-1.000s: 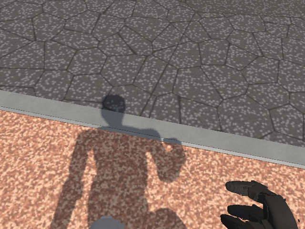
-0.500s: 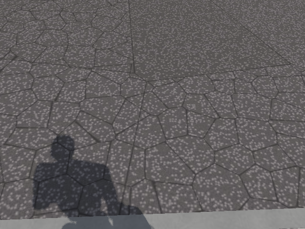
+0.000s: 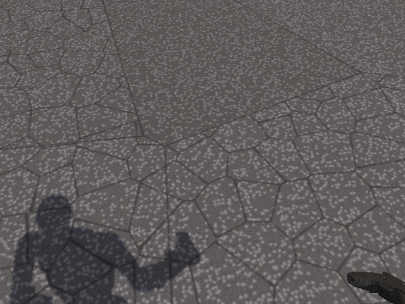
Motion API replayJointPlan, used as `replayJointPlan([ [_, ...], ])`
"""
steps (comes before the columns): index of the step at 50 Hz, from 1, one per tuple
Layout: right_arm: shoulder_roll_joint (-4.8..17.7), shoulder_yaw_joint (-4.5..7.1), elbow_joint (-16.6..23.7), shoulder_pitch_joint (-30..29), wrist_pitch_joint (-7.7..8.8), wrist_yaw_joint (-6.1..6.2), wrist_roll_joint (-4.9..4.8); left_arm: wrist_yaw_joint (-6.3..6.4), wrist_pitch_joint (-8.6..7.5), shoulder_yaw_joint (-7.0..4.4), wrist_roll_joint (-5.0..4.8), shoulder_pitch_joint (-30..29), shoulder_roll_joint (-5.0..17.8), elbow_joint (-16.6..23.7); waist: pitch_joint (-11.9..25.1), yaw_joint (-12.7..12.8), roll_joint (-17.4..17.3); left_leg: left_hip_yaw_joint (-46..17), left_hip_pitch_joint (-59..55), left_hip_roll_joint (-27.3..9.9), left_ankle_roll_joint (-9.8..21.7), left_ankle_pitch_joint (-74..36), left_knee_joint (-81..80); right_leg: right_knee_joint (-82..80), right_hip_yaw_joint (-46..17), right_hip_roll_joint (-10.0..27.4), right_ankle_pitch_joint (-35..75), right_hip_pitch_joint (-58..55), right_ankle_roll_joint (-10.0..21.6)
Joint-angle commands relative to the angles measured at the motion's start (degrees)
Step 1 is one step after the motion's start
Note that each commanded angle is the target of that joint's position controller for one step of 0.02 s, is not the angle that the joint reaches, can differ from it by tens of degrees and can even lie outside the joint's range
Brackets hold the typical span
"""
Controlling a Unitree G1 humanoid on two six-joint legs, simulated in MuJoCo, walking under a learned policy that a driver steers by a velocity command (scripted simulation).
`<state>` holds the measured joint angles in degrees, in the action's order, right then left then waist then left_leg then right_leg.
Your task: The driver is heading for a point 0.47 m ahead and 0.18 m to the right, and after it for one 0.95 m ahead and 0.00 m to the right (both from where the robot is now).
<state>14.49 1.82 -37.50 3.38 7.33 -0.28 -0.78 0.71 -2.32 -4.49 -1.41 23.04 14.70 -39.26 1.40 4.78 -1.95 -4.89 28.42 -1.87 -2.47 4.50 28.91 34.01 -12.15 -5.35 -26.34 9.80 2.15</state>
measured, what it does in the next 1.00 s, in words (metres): walks ahead, turning right: right foot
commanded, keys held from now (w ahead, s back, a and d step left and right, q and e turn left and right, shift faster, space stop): w+e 0.46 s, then e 0.10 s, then q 0.34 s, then w+q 0.10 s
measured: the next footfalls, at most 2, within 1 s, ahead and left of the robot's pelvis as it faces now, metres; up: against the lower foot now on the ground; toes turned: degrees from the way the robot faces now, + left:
right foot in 0.52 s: +0.39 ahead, -0.17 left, +0.00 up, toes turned -22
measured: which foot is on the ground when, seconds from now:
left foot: down 0.00-0.52, up 0.54-1.00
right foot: down 0.00-0.00, up 0.02-0.50, down 0.52-1.00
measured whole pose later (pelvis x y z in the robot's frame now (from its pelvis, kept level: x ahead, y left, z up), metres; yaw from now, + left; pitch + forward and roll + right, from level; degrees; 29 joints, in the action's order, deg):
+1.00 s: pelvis +0.42 -0.07 +0.02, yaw -15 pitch +3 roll -2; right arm 14.9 3.0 -42.8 10.6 -0.7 -0.8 -0.9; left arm 1.2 -0.6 -3.4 0.2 9.6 14.1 -42.5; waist 0.8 0.1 -1.6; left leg 0.6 26.9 -3.9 -0.8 18.0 41.9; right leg 24.2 7.9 -1.8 -16.3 10.9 2.6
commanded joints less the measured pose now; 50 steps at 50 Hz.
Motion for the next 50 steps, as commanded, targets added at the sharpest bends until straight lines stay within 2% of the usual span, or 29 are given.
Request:
replayJointPlan([
  [1,15.08,5.64,0.72,18.37,1.15,0.7,1.79,0.09,-0.82,1.23,1.17,-0.53,-3.12,6.09,14.72,-9.77,-5.3,-22.23,-39.28,-17.88,9.37,10.53,-4.12,27.97,1.97,0.69,-6.28,23.5,0.87],
  [2,16.93,6.24,-1.29,21.7,0.78,-0.06,2.15,-0.07,-1.48,0.96,-1.26,4.55,0.47,7.73,17.63,-7.42,-22.18,-49.4,-45.65,-25.4,17.08,28.26,-12.04,42.23,3.56,1.3,-8.56,39.43,-0.56],
  [3,11.14,4.99,0.34,18.11,0.3,0.02,1.66,0.24,-1.05,-0.03,-1.61,2.54,4.86,6.19,11.31,-8.93,-12.55,-44.08,-41.91,-23.05,15.66,35.28,-13.24,49.59,2.34,4.87,-2.31,43.49,-1.78],
  [4,8.26,4.2,0.34,16.03,-0.41,0.38,1.12,0.08,-0.71,-0.41,-0.56,-2.89,6.4,6.82,5.73,-9.61,-7.27,-31.58,-35.11,-20.07,13.1,29.14,-12.26,50.58,4.79,6.71,3.15,43.4,-2.06],
  [5,7.13,3.66,0.41,13.23,-0.94,0.42,1.54,0.0,-0.51,-0.6,0.23,-5.82,6.35,7.21,3.13,-8.48,-2.84,-23.17,-27.92,-16.76,11.76,20.11,-12.2,47.97,5.23,8.41,7.26,39.81,-1.92],
  [6,5.92,3.24,-0.23,11.61,-1.05,0.44,1.91,-0.27,-0.38,-0.97,0.32,-7.36,6.17,7.86,0.27,-7.19,-3.38,-17.29,-23.08,-14.39,11.63,13.79,-13.12,44.72,4.73,9.78,9.26,37.86,-1.91],
  [7,5.19,3.06,-0.83,10.88,-0.96,0.56,2.03,-0.57,-0.04,-0.98,-0.01,-7.37,5.53,7.91,-0.84,-6.27,-4.63,-12.53,-20.06,-12.85,11.13,10.67,-14.5,42.67,5.09,10.72,10.04,35.28,-1.76],
  [9,5.58,3.36,-2.49,11.41,-0.49,0.63,1.59,-0.8,0.82,-0.62,0.03,-7.39,3.91,7.88,-1.07,-5.69,-5.03,-7.22,-18.78,-12.49,12.02,5.23,-16.4,39.61,6.2,11.1,10.79,34.29,-2.16],
  [13,8.22,4.21,-5.04,12.86,-0.55,0.99,1.52,-0.95,1.27,0.03,0.48,-11.92,2.94,8.73,-1.77,-6.37,-2.66,-0.44,-22.05,-14.16,12.98,-3.69,-17.96,28.18,6.35,11.58,16.79,36.38,-2.69],
  [17,10.4,4.5,-6.7,13.77,-1.37,1.41,0.99,-2.51,0.62,0.58,0.19,-19.25,2.15,9.82,-3.57,-8.9,-2.28,6.6,-24.31,-13.57,11.33,-5.44,-18.58,14.36,10.29,10.94,25.34,33.26,-1.79],
  [19,11.34,4.65,-7.69,15.2,-1.86,1.41,0.43,-3.28,0.44,0.75,-0.12,-22.48,1.94,10.72,-4.95,-10.0,-2.1,8.68,-26.48,-14.02,10.72,-5.58,-18.51,9.6,12.18,10.51,25.25,32.16,-0.88],
  [21,12.49,4.97,-8.4,15.77,-2.45,1.25,-0.06,-3.9,0.41,0.63,-0.3,-24.29,2.32,11.64,-5.88,-9.98,-2.28,10.56,-29.08,-14.81,9.93,-9.24,-17.32,6.0,13.81,9.82,22.45,30.59,0.59],
  [23,14.18,5.45,-8.51,15.24,-2.99,1.23,-0.57,-4.2,0.54,-0.26,0.11,-23.07,3.96,11.87,-4.08,-8.05,-3.51,13.45,-31.05,-14.73,8.85,-26.83,-11.68,3.73,16.9,6.78,17.3,24.43,2.79],
  [24,15.15,5.76,-8.38,14.69,-3.43,1.45,-0.9,-4.11,0.73,-1.18,0.56,-19.78,5.62,11.29,-1.94,-5.75,-4.5,14.89,-31.56,-14.0,8.1,-39.84,-4.93,2.58,18.76,4.17,14.97,19.14,4.02],
  [25,15.04,5.69,-8.05,13.56,-3.88,1.74,-1.27,-3.81,0.76,-2.66,0.8,-11.23,7.93,8.98,2.27,-0.84,-3.7,16.65,-29.21,-11.97,6.58,-46.25,6.48,-2.49,20.07,1.1,19.48,7.92,5.82],
  [26,13.33,5.07,-7.06,13.69,-3.55,1.91,-0.86,-2.74,1.11,-4.43,1.02,-2.39,11.51,7.04,7.06,3.43,-1.1,17.03,-18.02,-9.33,3.66,-36.46,21.59,-5.06,15.36,2.33,28.08,-8.58,8.17],
  [27,4.8,2.42,-3.39,17.85,-2.5,1.12,2.93,-1.67,1.04,-5.09,1.14,-2.65,18.57,7.46,11.79,-2.83,16.97,15.4,9.13,0.08,-0.38,25.73,44.42,-2.11,-11.36,19.99,48.01,-30.51,17.06],
  [28,8.37,2.14,-3.06,17.26,-0.79,0.37,1.65,-1.9,0.37,-4.26,1.53,-1.34,17.0,9.92,25.68,0.09,14.58,1.46,13.64,3.42,-0.63,34.43,55.68,-9.09,-30.82,27.94,44.72,-33.79,25.07],
  [29,11.35,2.97,-2.51,11.68,-0.55,0.06,-0.67,-2.15,0.08,-2.73,1.97,-3.77,12.34,9.44,20.65,1.17,8.43,-0.67,15.82,-0.37,0.08,28.12,55.25,-9.82,-20.44,25.86,49.53,-28.89,21.6],
  [30,10.17,2.4,-2.77,10.98,-0.79,0.29,-0.69,-2.13,-0.08,-1.69,1.08,-6.46,8.86,8.29,13.88,-1.04,5.08,1.08,15.91,-2.98,0.45,23.29,49.89,-9.49,-11.79,23.14,50.92,-20.97,18.32],
  [31,9.58,2.31,-3.92,10.93,-1.32,0.8,0.27,-2.06,-0.24,-0.91,0.65,-9.46,6.73,8.28,10.1,-2.91,1.88,1.46,13.39,-4.96,0.12,20.78,45.4,-10.59,-7.49,20.88,50.53,-13.33,15.85],
  [32,10.0,2.62,-4.35,11.57,-2.24,0.94,0.55,-1.99,-0.42,-0.37,1.03,-11.96,5.71,8.15,8.13,-4.88,2.85,1.19,9.01,-6.06,-0.02,19.58,42.54,-12.42,-4.59,19.66,51.72,-6.52,14.98],
  [33,9.57,2.65,-5.16,12.98,-3.29,0.95,0.31,-2.0,-0.69,-0.13,1.92,-13.42,5.69,7.64,7.31,-6.47,3.53,1.43,4.58,-5.99,-0.17,18.19,40.97,-14.28,-2.1,19.05,52.74,-1.01,14.6],
  [35,6.91,2.15,-6.37,15.3,-4.65,1.26,0.39,-1.84,-1.83,0.02,2.73,-14.69,5.67,5.6,6.74,-8.27,4.13,1.9,-0.33,-5.44,-1.05,14.63,35.31,-16.24,3.47,17.99,56.79,4.77,14.45],
  [38,4.8,1.54,-6.37,13.12,-5.2,1.36,0.72,-1.0,-2.15,0.06,3.13,-15.94,5.71,3.33,5.75,-7.9,5.43,1.76,-3.14,-4.97,-1.36,6.24,23.94,-17.35,10.34,15.94,55.29,6.28,12.29],
  [40,4.83,1.48,-5.61,10.14,-5.37,1.04,0.39,-0.48,-1.8,-0.07,3.38,-15.52,6.17,2.1,5.06,-6.35,6.11,1.95,-3.7,-4.46,-1.2,1.51,18.71,-18.05,12.17,15.99,51.8,4.89,11.52],
  [44,6.9,2.45,-2.48,5.27,-6.31,0.51,0.17,0.34,0.11,-0.94,2.64,-13.69,8.16,0.1,2.41,-4.02,6.21,2.7,1.52,-3.74,-0.58,6.4,16.08,-17.34,10.34,19.67,43.83,-1.12,12.04],
  [47,6.2,2.62,-0.52,3.22,-7.33,-0.18,0.08,0.83,1.46,-1.48,1.8,-12.22,8.79,-0.48,1.56,-2.78,6.47,3.8,4.52,-3.52,0.83,13.33,15.3,-16.66,7.73,22.91,32.2,-4.7,11.98],
  [50,5.38,2.53,0.58,2.43,-7.13,-1.17,-0.41,0.94,1.48,-1.88,0.89,-11.18,9.48,-0.75,-0.02,-2.39,6.85,6.02,4.03,-2.5,3.56,17.03,10.64,-16.33,5.91,24.06,19.39,-6.37,10.59],
])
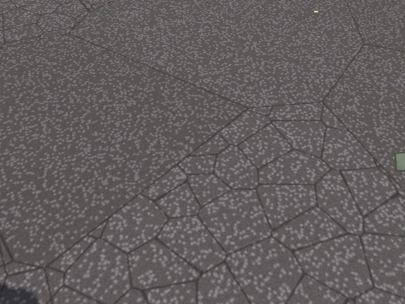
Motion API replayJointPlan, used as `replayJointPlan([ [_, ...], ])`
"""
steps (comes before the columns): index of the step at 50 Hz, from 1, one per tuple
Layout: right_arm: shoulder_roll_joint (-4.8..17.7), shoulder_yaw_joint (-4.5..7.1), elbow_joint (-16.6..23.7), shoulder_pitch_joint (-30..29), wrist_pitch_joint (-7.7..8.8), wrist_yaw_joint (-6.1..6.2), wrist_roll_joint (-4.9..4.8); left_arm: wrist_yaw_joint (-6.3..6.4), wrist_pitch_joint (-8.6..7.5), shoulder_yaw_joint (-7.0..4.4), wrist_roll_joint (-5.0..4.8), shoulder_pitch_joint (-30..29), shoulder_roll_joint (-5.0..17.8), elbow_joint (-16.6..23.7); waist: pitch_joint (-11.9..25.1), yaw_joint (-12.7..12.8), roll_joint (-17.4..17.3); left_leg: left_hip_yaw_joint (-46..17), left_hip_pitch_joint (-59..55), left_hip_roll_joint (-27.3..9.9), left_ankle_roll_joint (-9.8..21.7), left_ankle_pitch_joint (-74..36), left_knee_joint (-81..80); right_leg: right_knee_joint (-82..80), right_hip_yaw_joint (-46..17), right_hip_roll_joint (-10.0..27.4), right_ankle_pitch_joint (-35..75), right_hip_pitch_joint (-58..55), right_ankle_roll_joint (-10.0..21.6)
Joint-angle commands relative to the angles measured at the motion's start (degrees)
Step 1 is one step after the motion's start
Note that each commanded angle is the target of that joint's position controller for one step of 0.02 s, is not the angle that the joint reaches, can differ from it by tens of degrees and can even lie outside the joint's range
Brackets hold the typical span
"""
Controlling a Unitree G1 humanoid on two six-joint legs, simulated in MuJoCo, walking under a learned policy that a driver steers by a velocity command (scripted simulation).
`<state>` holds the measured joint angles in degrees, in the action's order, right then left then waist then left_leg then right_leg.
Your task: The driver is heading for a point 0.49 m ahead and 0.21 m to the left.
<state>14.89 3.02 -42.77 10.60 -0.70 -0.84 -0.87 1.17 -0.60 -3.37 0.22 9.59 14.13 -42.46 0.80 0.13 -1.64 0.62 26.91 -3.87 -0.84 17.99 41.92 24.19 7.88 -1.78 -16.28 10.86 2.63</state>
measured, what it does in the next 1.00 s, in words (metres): walks ahead, turning left: left foot, then right foot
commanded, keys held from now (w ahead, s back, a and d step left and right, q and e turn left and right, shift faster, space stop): w+q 0.70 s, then q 0.02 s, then no key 0.28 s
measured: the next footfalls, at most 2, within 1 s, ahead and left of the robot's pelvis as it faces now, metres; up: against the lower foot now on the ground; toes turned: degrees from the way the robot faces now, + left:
left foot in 0.06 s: +0.07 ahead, +0.12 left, +0.00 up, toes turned +6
right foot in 0.50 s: +0.39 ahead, -0.04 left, +0.00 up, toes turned +21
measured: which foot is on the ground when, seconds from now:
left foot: up 0.00-0.04, down 0.06-0.52, up 0.54-0.94, down 0.96-1.00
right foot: down 0.00-0.08, up 0.10-0.48, down 0.50-0.98, up 1.00-1.00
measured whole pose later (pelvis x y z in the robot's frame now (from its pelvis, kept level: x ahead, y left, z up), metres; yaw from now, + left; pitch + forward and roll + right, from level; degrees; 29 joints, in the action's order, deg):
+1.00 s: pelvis +0.41 +0.14 -0.01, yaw +31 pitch +2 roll -2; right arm 15.5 2.9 -32.5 5.0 1.9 -1.2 1.2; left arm -0.1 -3.3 -3.4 -0.3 15.2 16.9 -50.0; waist -3.2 3.7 -1.1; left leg -0.6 28.8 -0.2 2.1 4.6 32.1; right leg 41.8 5.7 3.2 -28.4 9.5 -1.9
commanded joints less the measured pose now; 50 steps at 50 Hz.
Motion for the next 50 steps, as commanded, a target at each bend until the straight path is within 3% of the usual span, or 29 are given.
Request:
replayJointPlan([
  [1,4.59,1.34,5.49,-3.47,1.3,-0.91,-0.36,0.49,-0.31,-3.12,-1.15,1.74,10.31,2.41,0.65,1.19,6.22,2.02,2.52,0.59,3.07,2.27,-6.44,-4.81,-12.95,19.69,8.6,-6.92,8.94],
  [2,4.5,1.56,4.48,-0.77,1.76,-1.03,-0.31,0.51,-0.33,-3.22,-1.55,1.02,10.45,2.39,1.45,-0.5,5.73,3.97,-3.12,2.54,4.27,-0.84,-11.77,-1.53,-10.69,18.03,8.7,-5.12,7.35],
  [3,6.6,2.64,2.8,4.1,2.11,-0.73,-0.24,0.55,-0.61,-2.99,-1.37,0.67,9.4,2.56,3.75,-2.36,4.11,2.92,-12.36,3.85,5.98,-3.18,-14.4,5.48,-7.37,15.25,11.2,-0.86,5.11],
  [4,12.48,4.63,1.41,11.48,2.41,-0.04,-0.34,0.43,-1.33,-2.07,-0.15,-1.62,6.33,4.37,7.08,-4.43,-6.57,-11.07,-24.26,-4.8,10.37,-9.94,-17.77,24.17,-0.2,9.76,9.77,9.92,0.57],
  [5,17.85,5.78,1.93,14.87,3.24,-0.16,0.11,0.02,-2.92,-1.25,1.09,-5.47,3.92,8.61,7.23,-5.18,-19.26,-38.64,-37.08,-15.54,21.44,-8.57,-23.75,39.02,-2.21,-2.12,-15.43,35.15,-3.52],
  [6,12.5,4.19,2.73,15.67,4.08,-0.36,0.3,-1.05,-4.43,-1.76,0.04,-7.09,6.89,7.87,7.88,-6.93,-10.7,-38.31,-40.71,-16.29,22.38,-7.85,-25.05,45.63,-11.23,0.85,-18.28,41.63,-2.96],
  [7,10.29,3.6,3.26,13.68,4.52,-0.1,0.3,-2.04,-5.34,-2.02,-1.12,-7.06,7.91,7.87,5.73,-5.37,-7.78,-32.83,-39.09,-14.48,20.41,-10.24,-24.28,45.65,-12.17,2.64,-12.84,43.24,-1.98],
  [8,9.64,3.48,4.16,11.45,4.48,0.13,-0.07,-2.28,-5.64,-1.96,-0.7,-6.82,7.59,7.14,4.12,-4.03,-2.7,-27.89,-35.74,-12.5,18.54,-13.39,-24.08,43.4,-11.6,4.2,-8.64,42.07,-1.95],
  [9,8.81,3.12,4.78,9.34,4.18,0.44,-0.57,-2.29,-5.72,-2.15,0.21,-7.32,7.9,6.95,2.03,-2.99,-0.81,-24.88,-31.96,-11.35,17.32,-17.26,-25.06,38.67,-11.39,5.4,-5.08,40.26,-2.42],
  [12,9.67,3.08,5.93,7.85,3.75,1.64,-0.07,-2.48,-5.22,-1.74,0.24,-7.46,5.89,6.51,0.84,-1.2,-2.17,-18.89,-24.27,-7.44,15.78,-23.36,-27.66,29.18,-9.42,4.06,2.11,32.14,-4.57],
  [16,11.5,3.8,5.26,9.81,3.47,2.58,-0.45,-2.67,-5.33,-0.49,-0.19,-13.0,3.6,7.13,-1.09,-3.14,-4.24,-14.77,-18.3,-3.85,13.26,-20.45,-27.61,12.85,-8.75,1.19,13.09,24.36,-5.75],
  [21,11.47,4.1,4.53,11.92,3.05,2.52,-1.01,-3.29,-6.26,-1.36,-1.08,-14.9,6.62,7.93,-1.34,-3.46,-5.87,-20.45,-18.51,-5.95,11.63,-15.55,-24.53,5.39,-10.71,0.55,14.67,17.59,-4.35],
  [23,11.12,4.13,5.06,10.45,2.83,2.51,-0.85,-3.17,-6.8,-2.2,-1.12,-11.02,8.11,7.1,-0.24,-1.06,-7.22,-22.15,-19.04,-5.89,10.4,-18.2,-20.92,3.46,-10.17,0.33,12.08,11.92,-2.7],
  [24,9.94,3.75,5.69,9.41,2.83,2.43,-0.69,-2.88,-7.06,-3.06,-0.79,-5.91,9.37,5.73,2.42,1.69,-7.0,-21.11,-17.8,-3.43,8.97,-23.24,-15.86,1.41,-9.29,0.01,12.24,4.08,-1.23],
  [25,7.51,2.85,6.91,8.06,2.99,2.17,-0.14,-2.45,-7.29,-4.01,-0.04,1.95,11.65,4.54,8.68,5.56,-4.95,-18.53,-12.72,0.0,6.84,-22.42,-4.36,2.35,-13.72,5.29,11.09,-9.02,1.78],
  [26,3.05,1.52,8.52,12.47,3.34,2.27,0.23,-1.88,-6.94,-5.11,1.05,11.06,16.26,3.55,18.79,6.06,7.23,-12.2,3.08,7.1,2.99,-4.54,15.98,1.4,-33.37,19.03,2.72,-29.92,8.75],
  [27,4.15,1.22,9.15,16.33,3.74,2.28,-1.23,-2.36,-6.5,-4.64,0.55,11.76,15.12,2.26,20.6,3.91,20.9,-11.34,15.38,7.97,1.92,16.48,28.55,-6.77,-54.14,26.02,-11.03,-33.25,13.73],
  [28,9.47,2.6,8.09,13.74,3.62,2.14,-1.87,-2.09,-6.13,-3.39,-0.33,7.94,10.37,3.29,11.64,4.28,13.46,-11.75,19.36,3.89,1.76,11.93,33.62,-8.78,-48.67,24.53,-18.91,-25.63,11.89],
  [29,10.53,2.84,8.85,8.88,3.29,1.97,-1.16,-1.69,-5.51,-2.73,-0.47,5.11,8.29,3.64,5.66,4.26,9.34,-8.97,19.08,1.66,1.86,7.33,33.73,-8.82,-39.37,22.34,-14.25,-17.73,9.76],
  [30,9.63,2.83,9.34,6.63,3.11,1.81,-0.4,-1.61,-5.17,-2.19,-0.15,2.9,6.98,3.28,1.9,3.0,6.56,-8.17,17.16,-0.15,1.94,4.09,31.71,-10.16,-33.02,19.79,-7.61,-10.6,8.79],
  [33,6.54,2.54,9.63,7.06,2.16,1.07,-0.77,-1.35,-5.64,-1.82,0.26,0.69,5.85,2.0,-0.95,0.32,8.27,-7.26,12.33,-2.94,1.77,0.02,27.67,-13.99,-21.73,16.4,2.41,-1.69,7.98],
  [35,5.52,2.15,10.48,5.43,1.72,1.1,-0.54,-1.3,-6.19,-2.24,0.18,1.2,7.3,0.69,-2.05,0.13,6.81,-7.0,14.03,-3.4,0.88,-2.42,24.81,-15.71,-17.4,16.88,7.26,-0.95,8.94],
  [38,4.63,1.57,11.51,2.31,1.92,1.01,0.35,-1.05,-5.87,-2.54,0.37,0.78,9.13,-0.73,-2.87,-0.07,4.88,-5.84,12.67,-2.68,-0.53,-8.58,15.22,-14.28,-9.92,16.12,25.62,-0.83,9.3],
  [41,2.85,0.74,12.03,-1.99,2.85,-0.06,0.52,-0.79,-4.77,-2.49,-0.36,1.27,10.36,-1.96,-1.7,1.55,5.34,-1.67,5.11,-0.24,-0.14,-16.81,1.68,-11.72,-3.51,13.44,33.7,-0.47,7.43],
  [44,3.86,1.13,13.36,-4.85,3.0,-1.13,0.32,-0.89,-3.95,-2.73,-1.64,3.82,12.17,-3.56,-0.22,2.35,6.24,-1.04,1.99,1.33,1.47,-16.95,-5.93,-7.94,-4.22,15.25,35.19,-5.7,6.25],
  [47,7.47,3.09,11.5,2.48,3.12,-0.93,1.3,-0.79,-3.2,-2.72,-2.54,3.48,12.42,-4.41,4.08,-2.6,5.46,1.06,-10.9,5.23,5.26,-19.78,-15.78,5.13,-3.07,13.39,40.24,-7.29,3.06],
  [48,11.17,4.23,10.82,6.18,3.03,-0.18,1.62,-0.78,-3.36,-1.94,-1.34,5.78,10.28,-4.4,7.32,-3.66,1.46,-1.83,-20.66,2.4,6.87,-37.3,-15.7,14.63,-0.59,10.11,32.44,-2.16,0.15],
  [49,15.3,4.38,11.86,8.99,2.63,0.8,3.34,-1.3,-3.83,-0.11,1.46,9.66,6.12,-2.9,14.65,-2.54,-10.86,-19.75,-39.6,-13.28,15.37,-66.77,-9.35,34.44,0.39,4.49,-2.29,15.51,-4.1],
  [50,10.94,2.28,11.79,8.37,2.82,0.37,3.08,-2.03,-3.65,1.18,0.47,13.81,5.14,-4.78,26.0,-1.68,-13.49,-31.84,-42.62,-21.58,23.21,-65.95,-12.54,43.87,-10.06,2.69,-24.61,18.29,-5.49],
])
